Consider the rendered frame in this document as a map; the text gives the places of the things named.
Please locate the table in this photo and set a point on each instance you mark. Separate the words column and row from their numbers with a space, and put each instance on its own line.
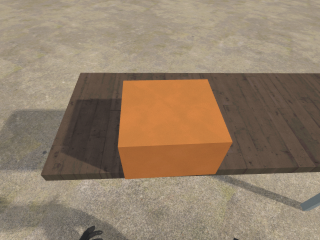
column 273, row 120

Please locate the left robot hand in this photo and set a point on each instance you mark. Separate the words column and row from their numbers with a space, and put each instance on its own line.
column 89, row 233

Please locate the carton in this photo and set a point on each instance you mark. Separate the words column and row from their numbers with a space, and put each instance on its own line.
column 170, row 128

